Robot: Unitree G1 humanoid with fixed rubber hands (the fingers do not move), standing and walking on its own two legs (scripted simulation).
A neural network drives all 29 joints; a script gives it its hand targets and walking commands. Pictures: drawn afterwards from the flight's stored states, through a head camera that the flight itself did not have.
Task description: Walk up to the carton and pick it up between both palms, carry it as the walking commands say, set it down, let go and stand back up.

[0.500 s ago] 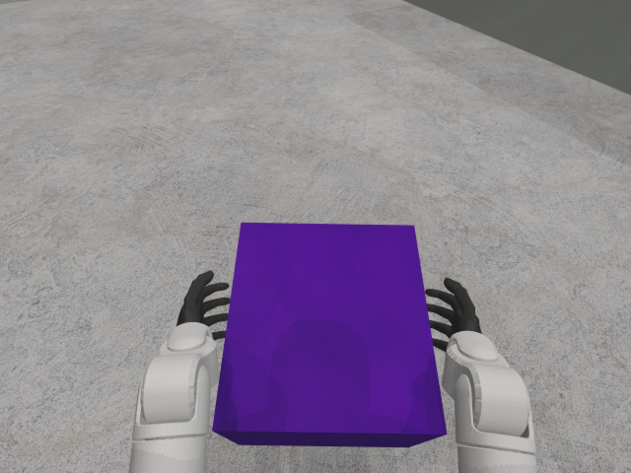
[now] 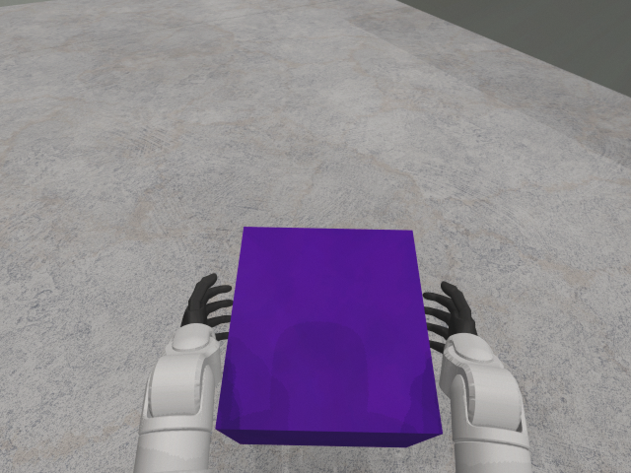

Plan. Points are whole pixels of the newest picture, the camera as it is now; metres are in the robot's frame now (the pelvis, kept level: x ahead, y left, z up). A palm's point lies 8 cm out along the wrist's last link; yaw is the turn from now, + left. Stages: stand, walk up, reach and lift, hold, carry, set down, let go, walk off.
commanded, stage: carry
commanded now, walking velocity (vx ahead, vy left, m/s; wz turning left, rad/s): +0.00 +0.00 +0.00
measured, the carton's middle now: (325, 338) +0.32 +0.00 -0.03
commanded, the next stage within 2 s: none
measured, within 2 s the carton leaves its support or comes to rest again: neither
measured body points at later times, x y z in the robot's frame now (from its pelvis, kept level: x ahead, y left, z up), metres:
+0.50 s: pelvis +0.00 +0.00 +0.00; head +0.01 +0.00 +0.45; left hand +0.28 +0.16 +0.05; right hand +0.28 -0.16 +0.05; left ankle +0.01 +0.12 -0.73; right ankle +0.05 -0.13 -0.73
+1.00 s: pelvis -0.01 +0.04 -0.02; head -0.02 +0.04 +0.43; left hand +0.24 +0.21 +0.07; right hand +0.25 -0.12 +0.07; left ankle +0.01 +0.12 -0.73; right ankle +0.05 -0.13 -0.73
